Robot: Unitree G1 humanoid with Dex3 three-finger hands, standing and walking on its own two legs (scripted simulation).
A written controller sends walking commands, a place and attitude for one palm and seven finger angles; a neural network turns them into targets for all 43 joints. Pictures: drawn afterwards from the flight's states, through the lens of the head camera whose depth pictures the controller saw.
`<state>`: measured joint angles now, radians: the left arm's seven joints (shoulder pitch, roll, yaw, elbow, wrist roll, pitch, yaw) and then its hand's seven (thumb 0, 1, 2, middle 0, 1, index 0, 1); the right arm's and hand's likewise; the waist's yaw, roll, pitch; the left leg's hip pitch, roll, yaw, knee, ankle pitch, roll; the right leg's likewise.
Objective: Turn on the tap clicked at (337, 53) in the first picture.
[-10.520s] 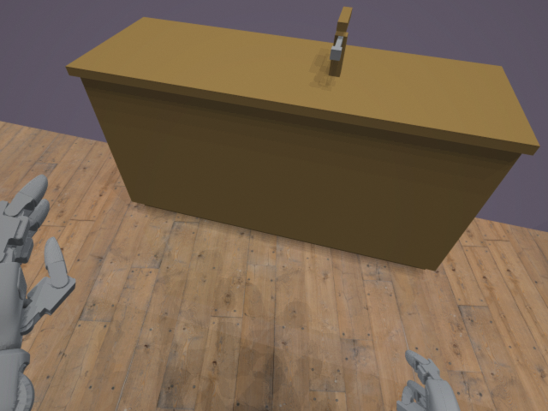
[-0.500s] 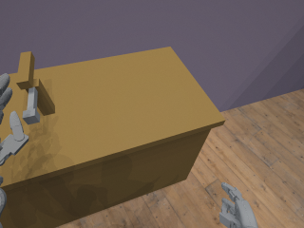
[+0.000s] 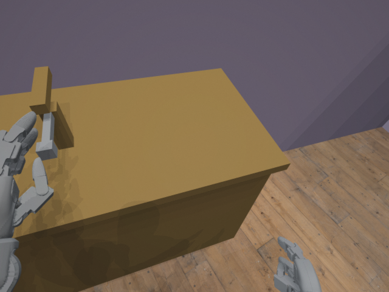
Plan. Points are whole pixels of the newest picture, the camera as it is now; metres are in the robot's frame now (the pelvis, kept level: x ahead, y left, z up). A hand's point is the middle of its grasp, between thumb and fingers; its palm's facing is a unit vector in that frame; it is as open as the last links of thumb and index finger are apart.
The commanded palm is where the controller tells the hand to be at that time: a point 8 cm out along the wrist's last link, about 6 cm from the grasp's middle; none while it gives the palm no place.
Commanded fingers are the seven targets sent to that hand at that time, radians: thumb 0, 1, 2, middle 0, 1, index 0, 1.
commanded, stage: look again from close up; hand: left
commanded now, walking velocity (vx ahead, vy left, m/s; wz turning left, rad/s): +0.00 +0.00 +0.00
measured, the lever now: (47, 150) +0.34 +0.33 +0.09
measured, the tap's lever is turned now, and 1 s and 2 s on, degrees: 0 0 0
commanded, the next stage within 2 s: turn the palm inward beside the body in 0.28 s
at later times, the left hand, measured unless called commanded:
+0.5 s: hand (21, 160) +0.24 +0.28 +0.20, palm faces +0.41 -0.83 -0.38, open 7.4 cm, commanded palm +0.16 +0.29 +0.17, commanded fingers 0.00 0.90 0.90 -0.20 -0.30 -0.20 -0.30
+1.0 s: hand (67, 216) +0.19 +0.21 +0.14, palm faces +0.45 -0.83 -0.33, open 7.4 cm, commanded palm +0.13 +0.25 +0.16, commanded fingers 0.00 0.90 0.90 -0.20 -0.30 -0.20 -0.30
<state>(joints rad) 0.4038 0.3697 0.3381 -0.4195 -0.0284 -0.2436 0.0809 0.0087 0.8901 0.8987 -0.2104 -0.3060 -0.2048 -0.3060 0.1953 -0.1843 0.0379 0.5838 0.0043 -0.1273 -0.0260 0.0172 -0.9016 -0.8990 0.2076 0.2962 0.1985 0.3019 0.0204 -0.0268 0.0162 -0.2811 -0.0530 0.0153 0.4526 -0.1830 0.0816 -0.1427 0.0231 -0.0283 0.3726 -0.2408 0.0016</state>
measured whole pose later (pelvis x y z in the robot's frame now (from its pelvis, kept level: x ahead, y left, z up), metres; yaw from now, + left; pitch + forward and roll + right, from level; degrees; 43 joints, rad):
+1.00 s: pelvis -0.04 -0.07 -0.03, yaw +2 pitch -2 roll -1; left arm 0.19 0.41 0.32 -0.26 -0.12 0.06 0.07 0.01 0.89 0.90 -0.20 -0.31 -0.20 -0.31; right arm 0.13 -0.23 0.06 0.68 0.02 -0.09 -0.09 0.02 -0.90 -0.90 0.21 0.30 0.20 0.30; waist 0.07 0.06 -0.02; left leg -0.44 -0.01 -0.06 0.73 -0.27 -0.01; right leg -0.30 0.08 -0.13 0.70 -0.38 -0.09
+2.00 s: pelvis -0.02 -0.06 -0.02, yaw +2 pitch -2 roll +0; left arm 0.49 0.24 0.21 -0.54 -0.20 0.15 0.21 0.01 0.90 0.90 -0.20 -0.31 -0.20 -0.30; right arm 0.16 -0.23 0.08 0.65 0.04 -0.19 -0.10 0.02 -0.90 -0.90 0.21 0.30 0.20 0.30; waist 0.08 0.05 -0.07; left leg -0.37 -0.04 -0.05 0.67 -0.26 0.01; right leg -0.25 0.06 -0.10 0.65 -0.38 -0.09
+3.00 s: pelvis -0.01 -0.09 -0.02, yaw +2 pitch -2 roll +1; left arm 0.39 0.25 0.31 -0.38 -0.25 0.17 0.20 0.01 0.90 0.90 -0.20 -0.31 -0.20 -0.31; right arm 0.18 -0.24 0.05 0.69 0.05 -0.19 -0.12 0.02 -0.90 -0.90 0.21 0.30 0.20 0.30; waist 0.08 0.06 -0.07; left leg -0.34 -0.01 -0.07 0.63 -0.27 -0.02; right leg -0.21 0.09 -0.11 0.61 -0.38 -0.12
